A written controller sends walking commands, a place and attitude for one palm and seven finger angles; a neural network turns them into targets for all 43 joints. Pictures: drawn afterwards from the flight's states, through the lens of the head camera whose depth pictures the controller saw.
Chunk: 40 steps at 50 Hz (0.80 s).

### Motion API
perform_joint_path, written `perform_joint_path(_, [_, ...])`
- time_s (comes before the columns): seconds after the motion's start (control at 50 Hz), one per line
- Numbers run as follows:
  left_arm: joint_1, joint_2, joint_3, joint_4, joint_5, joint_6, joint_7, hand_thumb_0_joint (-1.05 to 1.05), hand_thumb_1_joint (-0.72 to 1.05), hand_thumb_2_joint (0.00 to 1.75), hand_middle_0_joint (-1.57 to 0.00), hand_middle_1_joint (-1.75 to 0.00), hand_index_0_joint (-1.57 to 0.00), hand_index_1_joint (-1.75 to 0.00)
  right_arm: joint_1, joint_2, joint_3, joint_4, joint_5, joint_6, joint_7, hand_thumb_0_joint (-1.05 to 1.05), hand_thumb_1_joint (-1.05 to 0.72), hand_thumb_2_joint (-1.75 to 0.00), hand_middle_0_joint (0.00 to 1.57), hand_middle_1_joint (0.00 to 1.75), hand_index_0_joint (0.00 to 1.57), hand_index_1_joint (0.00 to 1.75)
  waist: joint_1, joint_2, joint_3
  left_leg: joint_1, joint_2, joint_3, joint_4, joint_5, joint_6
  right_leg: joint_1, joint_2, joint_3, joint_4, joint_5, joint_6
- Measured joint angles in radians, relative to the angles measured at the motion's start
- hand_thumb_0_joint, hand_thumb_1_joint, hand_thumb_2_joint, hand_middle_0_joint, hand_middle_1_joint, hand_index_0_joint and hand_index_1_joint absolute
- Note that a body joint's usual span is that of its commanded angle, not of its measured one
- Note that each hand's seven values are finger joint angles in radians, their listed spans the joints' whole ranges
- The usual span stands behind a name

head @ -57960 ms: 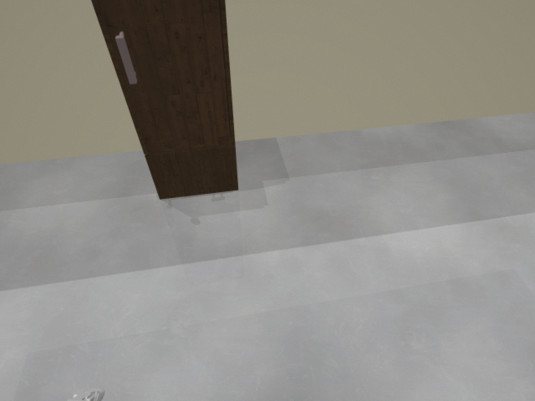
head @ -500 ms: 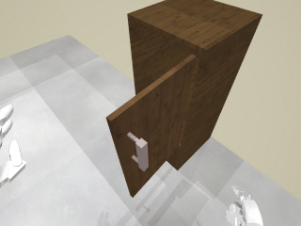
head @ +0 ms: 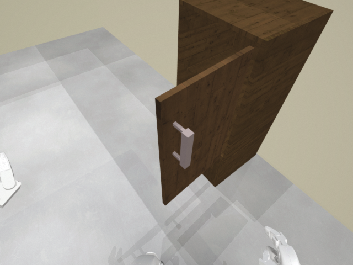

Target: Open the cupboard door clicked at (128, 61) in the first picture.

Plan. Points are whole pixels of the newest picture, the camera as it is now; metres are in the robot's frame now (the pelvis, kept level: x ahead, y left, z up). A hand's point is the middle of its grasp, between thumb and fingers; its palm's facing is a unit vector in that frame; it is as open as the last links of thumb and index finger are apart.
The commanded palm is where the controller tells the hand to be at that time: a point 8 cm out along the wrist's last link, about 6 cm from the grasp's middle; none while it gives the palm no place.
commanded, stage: step back with the hand held close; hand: left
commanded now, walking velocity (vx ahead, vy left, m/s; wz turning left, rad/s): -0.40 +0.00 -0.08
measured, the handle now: (181, 145) +0.42 +0.02 -0.01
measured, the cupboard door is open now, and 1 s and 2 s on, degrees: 95 95 95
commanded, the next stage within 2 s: stop stepping back and stand still in 0.26 s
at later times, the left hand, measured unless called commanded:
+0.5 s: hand (15, 238) +0.12 +0.22 +0.18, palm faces +0.26 -0.82 -0.51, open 7.5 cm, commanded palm +0.06 +0.28 +0.19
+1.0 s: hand out of the picture +0.07 +0.24 +0.17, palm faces +0.32 -0.83 -0.46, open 7.5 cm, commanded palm +0.02 +0.28 +0.19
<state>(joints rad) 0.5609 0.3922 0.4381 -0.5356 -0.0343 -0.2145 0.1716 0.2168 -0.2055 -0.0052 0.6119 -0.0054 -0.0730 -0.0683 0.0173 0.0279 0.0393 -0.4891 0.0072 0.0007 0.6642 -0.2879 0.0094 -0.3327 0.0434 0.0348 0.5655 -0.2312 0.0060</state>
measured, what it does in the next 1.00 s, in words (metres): walks backwards: right foot, then left foot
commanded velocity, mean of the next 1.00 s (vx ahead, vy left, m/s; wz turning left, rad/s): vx -0.06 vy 0.02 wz -0.02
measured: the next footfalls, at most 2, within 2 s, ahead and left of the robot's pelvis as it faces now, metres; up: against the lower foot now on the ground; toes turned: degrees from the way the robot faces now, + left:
right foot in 0.46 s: -0.18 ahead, -0.10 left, +0.00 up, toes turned -7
left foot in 0.64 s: -0.03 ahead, +0.09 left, +0.00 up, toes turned -6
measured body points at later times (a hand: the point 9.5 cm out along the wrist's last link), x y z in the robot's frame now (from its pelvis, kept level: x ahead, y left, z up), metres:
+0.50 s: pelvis -0.11 +0.00 +0.00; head -0.07 +0.01 +0.45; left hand +0.10 +0.27 +0.20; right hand +0.05 -0.24 -0.08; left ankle +0.04 +0.10 -0.72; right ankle -0.22 -0.10 -0.73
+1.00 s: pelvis -0.15 +0.00 +0.01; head -0.16 +0.01 +0.46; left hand +0.05 +0.28 +0.20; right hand -0.05 -0.26 -0.07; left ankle -0.07 +0.09 -0.73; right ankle -0.22 -0.10 -0.73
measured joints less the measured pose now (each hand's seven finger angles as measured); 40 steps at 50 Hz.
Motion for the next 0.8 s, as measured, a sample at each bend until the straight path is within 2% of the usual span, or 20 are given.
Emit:
perform_joint_path(0.04, [0.000, -0.012, -0.022, -0.005, 0.002, 0.003, 0.007, 0.01, 0.88, 0.89, -0.21, -0.30, -0.21, -0.30, -0.006, -0.003, -0.004, 0.021, -0.004, 0.009, 0.004, 0.02, -0.91, -0.89, 0.20, 0.30, 0.20, 0.30, 0.009, -0.013, -0.012, 0.010, -0.012, 0.006, 0.065, -0.037, -0.011, -0.005, -0.010, 0.012, -0.010, 0.013, 0.005])
perform_joint_path(0.08, [-0.012, -0.014, -0.036, -0.001, 0.005, 0.007, 0.011, 0.01, 0.88, 0.89, -0.21, -0.30, -0.21, -0.30, -0.011, -0.007, -0.004, 0.029, -0.006, 0.018, 0.001, 0.02, -0.91, -0.89, 0.20, 0.30, 0.20, 0.30, 0.007, -0.022, -0.026, 0.066, -0.011, 0.013, 0.011, -0.025, -0.013, -0.017, -0.017, 0.016, -0.017, 0.025, 0.016])
perform_joint_path(0.1, [-0.023, -0.010, -0.038, 0.001, 0.005, 0.008, 0.011, 0.01, 0.88, 0.89, -0.21, -0.30, -0.21, -0.30, -0.014, -0.012, -0.004, 0.024, -0.005, 0.020, -0.003, 0.02, -0.91, -0.89, 0.20, 0.30, 0.20, 0.30, 0.001, -0.018, -0.031, 0.091, -0.005, 0.009, -0.051, 0.029, -0.005, -0.029, -0.015, 0.010, -0.014, 0.029, 0.022])
perform_joint_path(0.14, [-0.061, 0.010, -0.027, 0.017, 0.005, 0.005, 0.008, 0.01, 0.88, 0.89, -0.21, -0.30, -0.21, -0.30, -0.039, -0.006, -0.008, 0.020, -0.001, 0.019, -0.010, 0.02, -0.91, -0.89, 0.20, 0.30, 0.20, 0.30, -0.002, -0.037, -0.005, 0.080, -0.015, 0.017, -0.066, 0.102, 0.025, -0.051, -0.021, 0.019, 0.010, 0.016, 0.028])
perform_joint_path(0.22, [-0.069, 0.036, 0.017, 0.027, -0.004, 0.009, 0.000, 0.01, 0.88, 0.89, -0.21, -0.30, -0.21, -0.30, -0.061, 0.025, -0.011, 0.008, -0.018, -0.016, 0.000, 0.02, -0.91, -0.89, 0.20, 0.30, 0.20, 0.30, -0.018, -0.032, 0.006, 0.062, 0.011, 0.012, -0.106, 0.135, 0.043, -0.098, 0.039, 0.023, 0.300, -0.165, 0.018])
perform_joint_path(0.26, [-0.047, 0.037, 0.026, -0.001, -0.013, 0.009, 0.004, 0.01, 0.88, 0.89, -0.21, -0.30, -0.21, -0.30, -0.061, 0.038, -0.007, 0.009, -0.021, -0.036, 0.013, 0.02, -0.91, -0.89, 0.20, 0.30, 0.20, 0.30, -0.010, -0.033, -0.006, 0.055, 0.031, 0.019, -0.144, 0.165, 0.038, -0.077, 0.046, 0.002, 0.350, -0.217, 0.017])
perform_joint_path(0.32, [-0.024, 0.024, 0.010, -0.044, -0.023, 0.008, 0.006, 0.01, 0.89, 0.89, -0.21, -0.30, -0.20, -0.30, -0.065, 0.049, 0.003, 0.015, -0.025, -0.056, 0.029, 0.01, -0.91, -0.89, 0.20, 0.30, 0.20, 0.30, 0.003, -0.036, -0.025, 0.046, 0.056, 0.041, -0.202, 0.212, 0.031, -0.007, 0.034, -0.025, 0.300, -0.266, 0.019])
perform_joint_path(0.38, [-0.027, 0.027, -0.012, -0.060, -0.028, 0.013, -0.001, 0.01, 0.89, 0.89, -0.21, -0.30, -0.20, -0.30, -0.077, 0.054, 0.013, 0.018, -0.033, -0.061, 0.035, 0.01, -0.90, -0.89, 0.20, 0.30, 0.20, 0.30, 0.001, -0.036, -0.034, 0.032, 0.070, 0.055, -0.262, 0.270, 0.021, 0.078, 0.027, -0.037, 0.166, -0.279, 0.012])
perform_joint_path(0.46, [-0.001, 0.087, 0.016, -0.067, -0.042, 0.014, -0.019, 0.01, 0.89, 0.89, -0.21, -0.30, -0.20, -0.30, -0.087, 0.060, 0.028, -0.016, -0.030, -0.040, 0.040, 0.01, -0.90, -0.89, 0.20, 0.30, 0.20, 0.30, -0.017, -0.065, -0.031, -0.015, 0.057, 0.084, -0.274, 0.314, 0.002, 0.211, -0.005, -0.055, -0.143, -0.154, -0.022])
perform_joint_path(0.5, [0.019, 0.086, 0.008, -0.052, -0.045, 0.011, -0.029, 0.01, 0.88, 0.89, -0.21, -0.30, -0.21, -0.30, -0.087, 0.040, 0.026, -0.009, -0.023, -0.017, 0.038, 0.01, -0.90, -0.89, 0.20, 0.30, 0.20, 0.30, -0.025, -0.029, -0.014, -0.046, 0.066, 0.053, -0.175, 0.189, -0.017, 0.210, 0.016, -0.063, -0.142, -0.133, -0.040])
perform_joint_path(0.56, [0.080, 0.083, 0.000, -0.039, -0.040, 0.025, -0.027, 0.01, 0.88, 0.89, -0.21, -0.30, -0.21, -0.31, -0.028, 0.019, 0.024, 0.016, -0.003, 0.008, 0.031, 0.01, -0.90, -0.89, 0.20, 0.30, 0.20, 0.30, -0.011, -0.040, -0.048, -0.036, 0.023, 0.026, 0.019, 0.053, -0.023, 0.205, 0.004, -0.030, -0.121, -0.136, -0.042])
perform_joint_path(0.62, [0.086, 0.064, -0.003, -0.002, -0.030, 0.032, -0.012, 0.01, 0.88, 0.89, -0.22, -0.31, -0.21, -0.31, 0.043, -0.012, 0.017, 0.034, 0.006, 0.003, 0.011, 0.01, -0.90, -0.89, 0.20, 0.30, 0.20, 0.30, -0.013, -0.044, -0.086, 0.085, 0.001, 0.040, -0.045, 0.089, -0.008, 0.217, -0.005, -0.016, -0.107, -0.147, -0.036])
perform_joint_path(0.66, [0.036, 0.047, -0.013, 0.042, -0.025, 0.033, -0.005, 0.01, 0.88, 0.89, -0.22, -0.31, -0.21, -0.31, 0.072, -0.034, 0.001, 0.052, 0.010, -0.008, -0.002, 0.02, -0.91, -0.89, 0.20, 0.30, 0.20, 0.30, -0.027, -0.034, -0.097, 0.148, -0.008, 0.029, -0.123, 0.059, 0.014, 0.220, -0.005, -0.032, -0.082, -0.164, -0.030])
perform_joint_path(0.72, [-0.038, 0.021, -0.020, 0.104, -0.019, 0.041, 0.001, 0.01, 0.88, 0.89, -0.21, -0.30, -0.21, -0.31, 0.071, -0.044, -0.006, 0.071, 0.010, -0.007, -0.012, 0.02, -0.91, -0.89, 0.20, 0.30, 0.20, 0.30, -0.036, -0.053, -0.083, 0.167, -0.023, 0.035, -0.138, 0.077, 0.017, 0.224, -0.023, -0.031, -0.060, -0.167, -0.025])
perform_joint_path(0.8, [-0.034, 0.014, -0.029, 0.103, -0.016, 0.039, -0.007, 0.01, 0.88, 0.89, -0.21, -0.30, -0.21, -0.30, 0.060, -0.038, -0.002, 0.050, 0.005, -0.023, -0.012, 0.02, -0.91, -0.89, 0.20, 0.30, 0.20, 0.30, -0.066, -0.046, -0.080, 0.162, -0.011, 0.028, -0.153, 0.109, 0.014, 0.223, -0.010, -0.036, -0.083, -0.136, -0.031])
